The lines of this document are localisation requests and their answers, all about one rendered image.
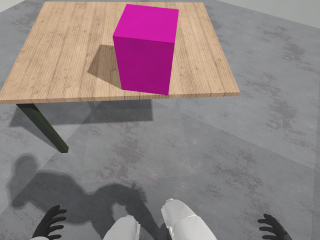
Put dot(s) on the table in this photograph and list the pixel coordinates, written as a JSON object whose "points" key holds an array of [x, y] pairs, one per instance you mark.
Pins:
{"points": [[69, 56]]}

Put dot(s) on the robot left thigh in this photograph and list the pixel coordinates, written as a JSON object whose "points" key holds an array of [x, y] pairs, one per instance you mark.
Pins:
{"points": [[125, 228]]}

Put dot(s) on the right robot hand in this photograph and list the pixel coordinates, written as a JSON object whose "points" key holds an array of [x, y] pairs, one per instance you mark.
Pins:
{"points": [[277, 229]]}

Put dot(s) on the robot thigh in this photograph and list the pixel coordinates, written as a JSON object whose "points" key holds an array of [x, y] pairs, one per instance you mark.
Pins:
{"points": [[125, 228], [186, 225]]}

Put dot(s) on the carton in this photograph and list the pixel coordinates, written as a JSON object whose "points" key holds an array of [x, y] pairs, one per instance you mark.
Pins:
{"points": [[144, 42]]}

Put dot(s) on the robot right thigh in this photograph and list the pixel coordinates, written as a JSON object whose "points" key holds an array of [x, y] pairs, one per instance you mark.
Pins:
{"points": [[186, 225]]}

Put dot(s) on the left robot hand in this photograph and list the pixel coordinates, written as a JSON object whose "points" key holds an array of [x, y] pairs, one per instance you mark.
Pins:
{"points": [[43, 229]]}

